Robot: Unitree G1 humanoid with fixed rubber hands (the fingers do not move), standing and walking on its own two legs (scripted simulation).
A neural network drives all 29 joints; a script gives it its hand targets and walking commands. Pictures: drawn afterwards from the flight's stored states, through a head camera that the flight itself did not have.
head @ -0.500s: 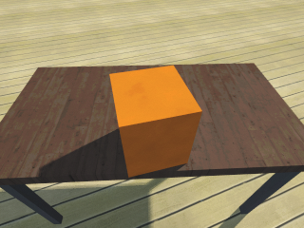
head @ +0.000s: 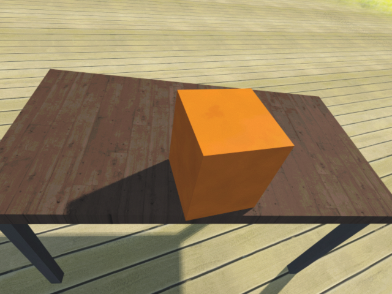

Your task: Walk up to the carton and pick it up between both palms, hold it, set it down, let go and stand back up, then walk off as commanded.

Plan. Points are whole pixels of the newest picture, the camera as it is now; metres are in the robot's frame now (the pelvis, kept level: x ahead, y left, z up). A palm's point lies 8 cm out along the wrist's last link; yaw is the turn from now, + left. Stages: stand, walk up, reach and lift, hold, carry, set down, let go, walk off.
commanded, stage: walk up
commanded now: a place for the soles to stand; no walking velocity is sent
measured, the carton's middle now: (218, 153) +0.46 -0.07 +0.03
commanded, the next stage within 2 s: none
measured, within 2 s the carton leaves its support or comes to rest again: neither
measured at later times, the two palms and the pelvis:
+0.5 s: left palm out of the picture +0.06 +0.28 -0.11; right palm out of the picture +0.09 -0.36 -0.07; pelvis +0.02 -0.03 +0.00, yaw +0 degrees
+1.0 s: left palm out of the picture +0.09 +0.25 -0.13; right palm out of the picture +0.12 -0.39 -0.09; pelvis +0.03 -0.06 -0.01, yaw +0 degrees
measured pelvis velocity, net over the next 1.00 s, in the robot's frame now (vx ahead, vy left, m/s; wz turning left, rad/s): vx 0.03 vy -0.06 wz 0.00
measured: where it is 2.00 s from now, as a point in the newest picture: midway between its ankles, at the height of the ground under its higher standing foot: outside the picture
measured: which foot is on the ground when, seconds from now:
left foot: down 0.00-0.58, up 0.60-0.92, down 0.94-1.00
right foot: up 0.00-0.56, down 0.58-1.00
